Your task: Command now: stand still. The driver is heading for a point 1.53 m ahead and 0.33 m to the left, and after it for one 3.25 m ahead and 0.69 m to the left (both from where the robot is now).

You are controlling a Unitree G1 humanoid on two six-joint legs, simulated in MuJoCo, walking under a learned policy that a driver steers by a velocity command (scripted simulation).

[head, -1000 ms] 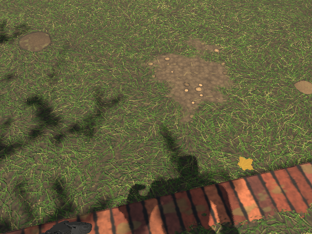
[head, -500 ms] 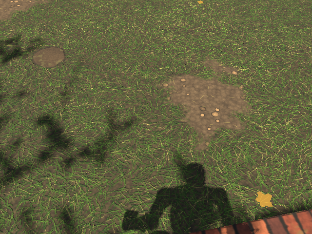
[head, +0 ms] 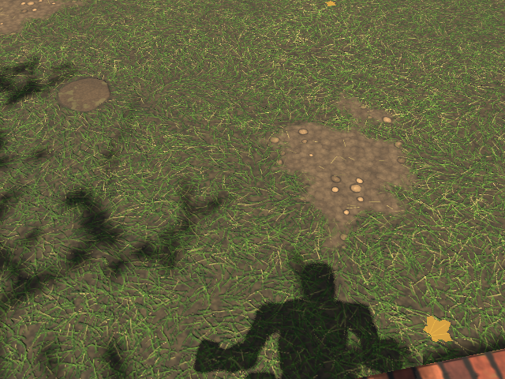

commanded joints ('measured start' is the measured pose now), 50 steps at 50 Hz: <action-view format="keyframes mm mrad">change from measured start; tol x32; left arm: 1 -30 133 27 -46 0 -12 3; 14 -12 4 -4 -30 68 -45 -6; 18 509 262 65 87 49 11 34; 50 -129 -13 -7 -94 53 6 -25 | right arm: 1 -13 -146 -32 -48 1 -11 -3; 29 -143 -26 6 -159 -33 59 -2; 38 590 -271 -105 75 -62 45 -51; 50 227 -86 -40 53 -20 -97 -58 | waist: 1 -3 12 -72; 15 21 164 94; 18 204 -320 -67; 37 -313 -80 -145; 39 -197 402 -152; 50 2 -35 94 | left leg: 1 8 35 -44 -102 279 26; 6 110 236 -358 -358 -498 237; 14 8 205 -144 -412 -185 201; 16 -104 122 -39 -114 246 140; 20 -757 45 -169 694 -9 110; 34 -201 24 37 175 475 98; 38 549 99 -207 30 -260 227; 40 342 320 -685 -309 -111 264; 50 -286 57 -101 -279 -103 176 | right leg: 1 48 -10 0 -57 226 -24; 5 -70 26 -7 -37 -310 -72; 9 -350 -49 26 251 -203 -100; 16 345 68 -167 -79 11 -101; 19 470 -386 667 -411 -601 -280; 29 23 -147 38 -572 46 -213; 36 209 -170 -115 -10 861 -181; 37 55 -153 -107 350 835 -172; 39 -544 109 90 1091 -284 -186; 50 -91 -58 -66 131 780 -107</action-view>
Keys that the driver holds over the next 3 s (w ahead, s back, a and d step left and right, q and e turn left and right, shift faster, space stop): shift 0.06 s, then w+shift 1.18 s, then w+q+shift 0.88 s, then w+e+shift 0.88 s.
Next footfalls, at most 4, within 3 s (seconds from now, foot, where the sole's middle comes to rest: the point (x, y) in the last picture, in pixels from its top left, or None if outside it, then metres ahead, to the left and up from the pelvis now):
0.74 left None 0.41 0.07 -0.77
1.22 right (297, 309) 0.78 -0.11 -0.93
1.56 left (240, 209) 1.19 0.08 -0.93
2.00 right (236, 125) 1.66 0.12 -0.93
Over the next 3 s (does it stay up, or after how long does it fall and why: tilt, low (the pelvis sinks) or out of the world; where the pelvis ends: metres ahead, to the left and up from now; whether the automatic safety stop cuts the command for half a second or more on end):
stays up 2.18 0.64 -0.18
